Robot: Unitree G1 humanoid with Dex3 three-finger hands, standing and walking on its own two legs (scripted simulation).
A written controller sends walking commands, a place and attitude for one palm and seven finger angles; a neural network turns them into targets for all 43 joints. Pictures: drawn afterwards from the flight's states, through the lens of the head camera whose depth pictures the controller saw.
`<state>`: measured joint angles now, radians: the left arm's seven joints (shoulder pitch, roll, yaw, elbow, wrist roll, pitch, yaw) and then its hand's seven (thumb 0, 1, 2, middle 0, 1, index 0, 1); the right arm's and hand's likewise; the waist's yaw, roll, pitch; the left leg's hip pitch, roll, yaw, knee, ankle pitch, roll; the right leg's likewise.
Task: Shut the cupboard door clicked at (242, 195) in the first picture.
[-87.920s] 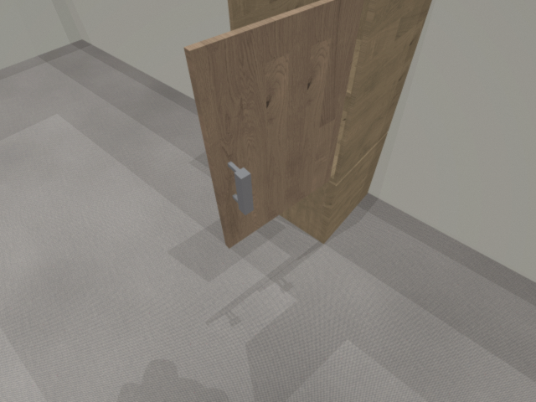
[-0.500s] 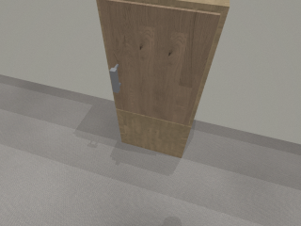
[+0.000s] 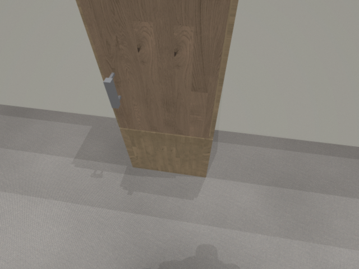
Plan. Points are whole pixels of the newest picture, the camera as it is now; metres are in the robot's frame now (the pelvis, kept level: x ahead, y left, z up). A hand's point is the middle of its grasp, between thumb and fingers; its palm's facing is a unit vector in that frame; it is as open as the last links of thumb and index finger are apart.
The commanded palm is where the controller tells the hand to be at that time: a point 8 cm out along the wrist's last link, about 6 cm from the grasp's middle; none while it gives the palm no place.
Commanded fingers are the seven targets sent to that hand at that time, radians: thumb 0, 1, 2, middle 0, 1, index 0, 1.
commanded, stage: turn to face it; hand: left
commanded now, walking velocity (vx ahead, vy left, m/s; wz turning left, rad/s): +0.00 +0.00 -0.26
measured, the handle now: (114, 90) +0.73 +0.30 -0.08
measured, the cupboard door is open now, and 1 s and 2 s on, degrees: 0 0 0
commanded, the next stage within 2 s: take the last steps up to it in 0.02 s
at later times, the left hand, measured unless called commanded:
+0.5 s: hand out of the picture +0.03 +0.18 -0.16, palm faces +0.06 -0.98 -0.19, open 7.4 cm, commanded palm none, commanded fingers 0.00 0.90 0.90 -0.20 -0.30 -0.20 -0.30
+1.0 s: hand (96, 229) +0.24 +0.25 -0.16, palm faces +0.08 -0.97 -0.24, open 7.4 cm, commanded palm none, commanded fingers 0.00 0.90 0.90 -0.20 -0.30 -0.20 -0.30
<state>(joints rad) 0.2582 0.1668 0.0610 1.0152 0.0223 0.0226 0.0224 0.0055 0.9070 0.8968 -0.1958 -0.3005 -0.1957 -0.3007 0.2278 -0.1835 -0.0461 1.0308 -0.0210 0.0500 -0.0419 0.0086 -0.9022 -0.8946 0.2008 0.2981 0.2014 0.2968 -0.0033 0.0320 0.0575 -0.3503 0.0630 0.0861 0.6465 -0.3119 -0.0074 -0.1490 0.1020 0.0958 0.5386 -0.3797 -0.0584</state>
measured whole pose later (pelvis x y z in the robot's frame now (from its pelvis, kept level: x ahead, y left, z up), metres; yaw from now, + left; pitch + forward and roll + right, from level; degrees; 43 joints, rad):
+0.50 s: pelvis +0.04 +0.01 +0.01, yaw -1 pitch +0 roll +1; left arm 0.35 0.13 0.05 1.06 0.03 -0.03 0.01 0.01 0.91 0.90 -0.20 -0.30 -0.20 -0.30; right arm 0.33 -0.17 -0.04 1.07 -0.03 0.04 0.01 0.01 -0.90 -0.89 0.20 0.30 0.20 0.30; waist 0.01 0.00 0.04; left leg -0.44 0.04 0.06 0.95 -0.37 0.01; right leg -0.08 -0.02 -0.07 0.39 -0.30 -0.03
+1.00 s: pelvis +0.19 +0.07 +0.00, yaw -1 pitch -1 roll +2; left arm 0.27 0.14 0.05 0.98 0.03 -0.04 0.02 0.00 0.91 0.90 -0.19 -0.30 -0.19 -0.30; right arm 0.26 -0.17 -0.04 1.06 -0.03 0.04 0.01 0.01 -0.91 -0.89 0.20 0.30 0.20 0.30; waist 0.03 0.02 0.02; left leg -0.41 0.02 0.06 0.96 -0.41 0.00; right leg -0.29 -0.04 -0.11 0.64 -0.34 -0.05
